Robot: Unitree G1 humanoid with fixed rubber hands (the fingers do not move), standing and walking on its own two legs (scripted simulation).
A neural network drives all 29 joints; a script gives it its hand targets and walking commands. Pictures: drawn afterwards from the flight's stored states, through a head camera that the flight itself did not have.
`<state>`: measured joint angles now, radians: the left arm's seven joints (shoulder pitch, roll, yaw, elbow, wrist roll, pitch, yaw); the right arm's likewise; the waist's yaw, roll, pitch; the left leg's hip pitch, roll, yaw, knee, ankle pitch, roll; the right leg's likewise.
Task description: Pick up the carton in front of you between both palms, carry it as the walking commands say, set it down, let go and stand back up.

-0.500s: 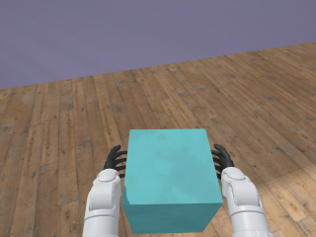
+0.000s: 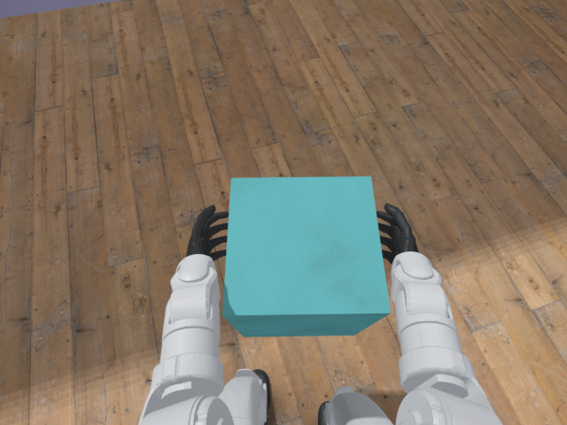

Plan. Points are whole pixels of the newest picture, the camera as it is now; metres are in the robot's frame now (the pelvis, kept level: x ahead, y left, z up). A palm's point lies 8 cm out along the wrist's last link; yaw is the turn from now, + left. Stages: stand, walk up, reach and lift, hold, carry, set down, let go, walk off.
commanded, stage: set down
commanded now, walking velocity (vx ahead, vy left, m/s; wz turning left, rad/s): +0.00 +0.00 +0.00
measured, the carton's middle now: (299, 266) +0.36 +0.00 -0.11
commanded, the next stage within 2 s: none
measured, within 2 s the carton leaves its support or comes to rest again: neither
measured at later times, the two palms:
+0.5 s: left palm (216, 265) +0.40 +0.16 -0.21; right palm (366, 259) +0.41 -0.14 -0.20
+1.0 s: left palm (225, 271) +0.44 +0.17 -0.37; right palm (346, 265) +0.45 -0.13 -0.36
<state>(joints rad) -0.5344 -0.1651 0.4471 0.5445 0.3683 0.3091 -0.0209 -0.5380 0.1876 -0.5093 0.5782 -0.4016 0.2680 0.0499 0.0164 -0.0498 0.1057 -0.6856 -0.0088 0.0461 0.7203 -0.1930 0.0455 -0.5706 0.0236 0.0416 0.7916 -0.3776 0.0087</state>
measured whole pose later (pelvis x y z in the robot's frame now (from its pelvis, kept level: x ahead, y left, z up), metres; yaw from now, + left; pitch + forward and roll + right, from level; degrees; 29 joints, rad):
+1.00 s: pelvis -0.05 -0.01 -0.26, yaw -3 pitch +47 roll -3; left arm -1.03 0.05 0.41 0.66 0.17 0.26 0.06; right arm -1.06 -0.01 -0.40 0.72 -0.12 0.22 -0.09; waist 0.05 -0.06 -0.08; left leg -2.16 0.03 -0.01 1.72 -0.38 0.03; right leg -2.01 0.08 -0.02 1.83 -0.64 0.01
